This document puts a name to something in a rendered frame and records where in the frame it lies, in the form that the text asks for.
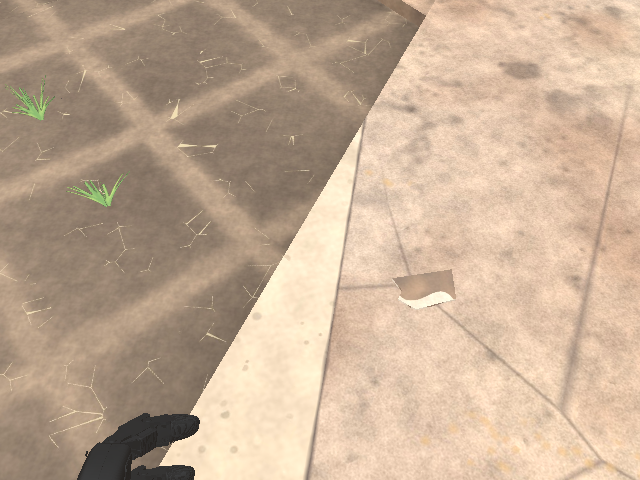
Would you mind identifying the robot left hand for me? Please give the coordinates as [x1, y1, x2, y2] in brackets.
[77, 413, 200, 480]

